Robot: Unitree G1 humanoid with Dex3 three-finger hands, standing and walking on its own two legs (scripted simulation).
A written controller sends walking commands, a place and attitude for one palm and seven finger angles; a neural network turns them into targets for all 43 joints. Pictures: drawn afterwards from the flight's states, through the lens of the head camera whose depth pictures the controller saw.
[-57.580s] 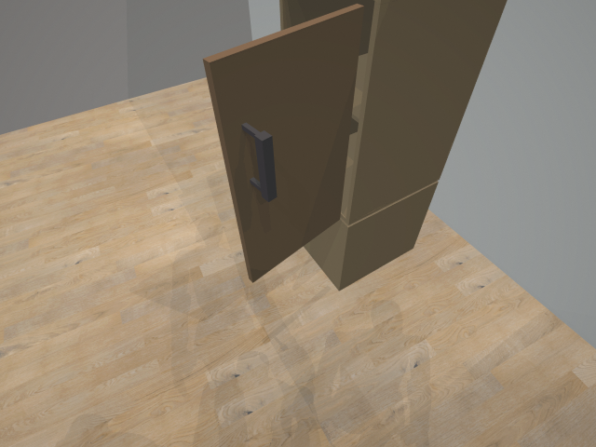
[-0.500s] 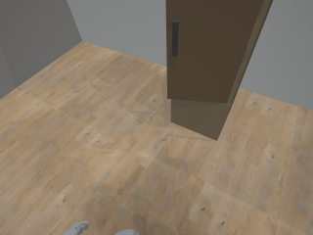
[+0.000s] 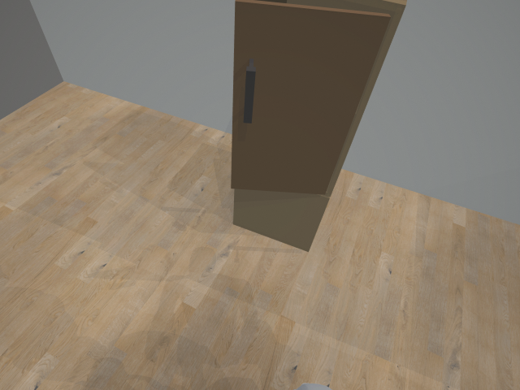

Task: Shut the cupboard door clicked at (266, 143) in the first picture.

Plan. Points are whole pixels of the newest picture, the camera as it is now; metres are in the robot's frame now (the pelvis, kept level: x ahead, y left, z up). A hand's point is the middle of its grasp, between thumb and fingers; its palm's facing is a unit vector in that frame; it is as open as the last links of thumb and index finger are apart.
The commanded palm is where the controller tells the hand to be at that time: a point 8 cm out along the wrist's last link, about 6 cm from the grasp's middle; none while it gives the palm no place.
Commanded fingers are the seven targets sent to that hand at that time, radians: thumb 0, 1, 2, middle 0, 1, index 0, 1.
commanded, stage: take the last steps up to it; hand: left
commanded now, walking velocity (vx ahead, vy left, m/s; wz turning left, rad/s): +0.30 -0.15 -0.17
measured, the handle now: (249, 91) +0.77 +0.06 +0.05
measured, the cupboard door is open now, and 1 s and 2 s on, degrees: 20 20 20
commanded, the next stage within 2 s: come to a stop and stand still in 0.66 s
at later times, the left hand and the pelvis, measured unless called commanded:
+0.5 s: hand (211, 385) +0.17 +0.08 -0.19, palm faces +0.00 -0.98 -0.17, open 7.2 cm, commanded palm none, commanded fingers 0.00 0.90 0.90 -0.20 -0.30 -0.20 -0.30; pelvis +0.15 -0.10 -0.01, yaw -1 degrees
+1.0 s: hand (247, 283) +0.37 +0.03 -0.18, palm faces -0.03 -0.97 -0.23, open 7.3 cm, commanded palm none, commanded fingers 0.00 0.90 0.90 -0.20 -0.30 -0.20 -0.30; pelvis +0.30 -0.15 -0.02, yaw +0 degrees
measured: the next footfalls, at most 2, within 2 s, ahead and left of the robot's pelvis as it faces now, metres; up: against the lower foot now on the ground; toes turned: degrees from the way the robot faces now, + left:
right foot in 0.22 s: +0.14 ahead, -0.19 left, +0.00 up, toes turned -8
left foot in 0.58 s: +0.29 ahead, +0.00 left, +0.00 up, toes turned +6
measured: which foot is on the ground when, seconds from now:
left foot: down 0.00-0.22, up 0.24-0.56, down 0.58-0.92, up 0.94-1.00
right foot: up 0.00-0.20, down 0.22-0.58, up 0.60-0.88, down 0.90-1.00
